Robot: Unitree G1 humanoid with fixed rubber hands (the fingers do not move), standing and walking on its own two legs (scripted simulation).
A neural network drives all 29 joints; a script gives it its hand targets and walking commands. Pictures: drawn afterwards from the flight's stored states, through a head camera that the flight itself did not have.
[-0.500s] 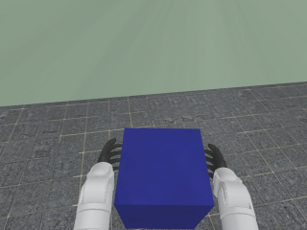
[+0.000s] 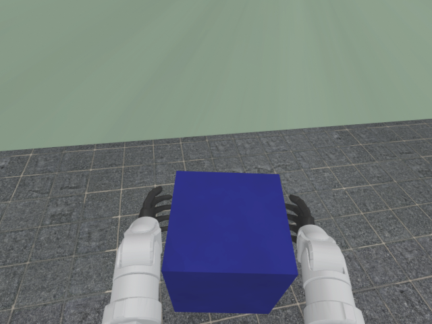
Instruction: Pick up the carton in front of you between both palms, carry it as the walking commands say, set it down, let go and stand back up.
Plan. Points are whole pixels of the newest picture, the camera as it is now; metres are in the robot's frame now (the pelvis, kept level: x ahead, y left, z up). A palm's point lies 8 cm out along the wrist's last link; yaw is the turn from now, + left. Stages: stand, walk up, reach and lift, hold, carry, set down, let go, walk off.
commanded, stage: set down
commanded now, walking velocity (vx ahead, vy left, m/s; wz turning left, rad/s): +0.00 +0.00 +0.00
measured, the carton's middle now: (224, 245) +0.31 +0.00 -0.04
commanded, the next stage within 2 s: none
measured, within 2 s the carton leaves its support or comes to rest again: neither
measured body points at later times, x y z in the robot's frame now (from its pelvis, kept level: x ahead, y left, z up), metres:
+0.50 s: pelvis -0.04 -0.03 -0.09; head +0.18 +0.01 +0.31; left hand +0.34 +0.16 -0.17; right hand +0.38 -0.14 -0.17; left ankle +0.08 +0.09 -0.74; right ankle -0.02 -0.15 -0.74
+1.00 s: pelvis -0.05 -0.05 -0.21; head +0.21 -0.01 +0.15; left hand +0.38 +0.17 -0.31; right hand +0.44 -0.12 -0.31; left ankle +0.08 +0.09 -0.74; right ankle -0.02 -0.15 -0.74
